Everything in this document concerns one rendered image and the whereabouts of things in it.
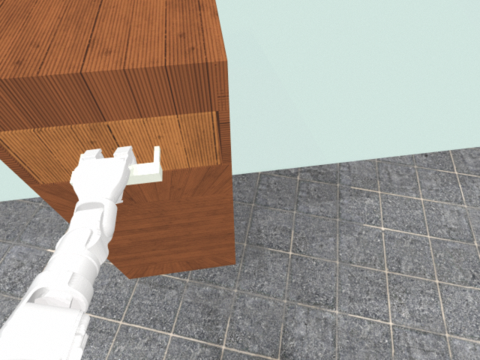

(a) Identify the handle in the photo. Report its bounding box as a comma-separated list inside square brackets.
[70, 146, 163, 186]

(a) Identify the cabinet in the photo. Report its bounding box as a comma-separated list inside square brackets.
[0, 0, 236, 279]

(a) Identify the robot left hand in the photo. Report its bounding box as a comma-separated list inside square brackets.
[73, 146, 137, 204]

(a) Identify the left robot upper arm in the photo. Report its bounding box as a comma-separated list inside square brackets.
[0, 302, 91, 360]

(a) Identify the left robot forearm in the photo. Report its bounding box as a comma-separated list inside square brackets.
[0, 196, 117, 348]

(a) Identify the drawer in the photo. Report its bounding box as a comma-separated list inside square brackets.
[0, 111, 221, 184]

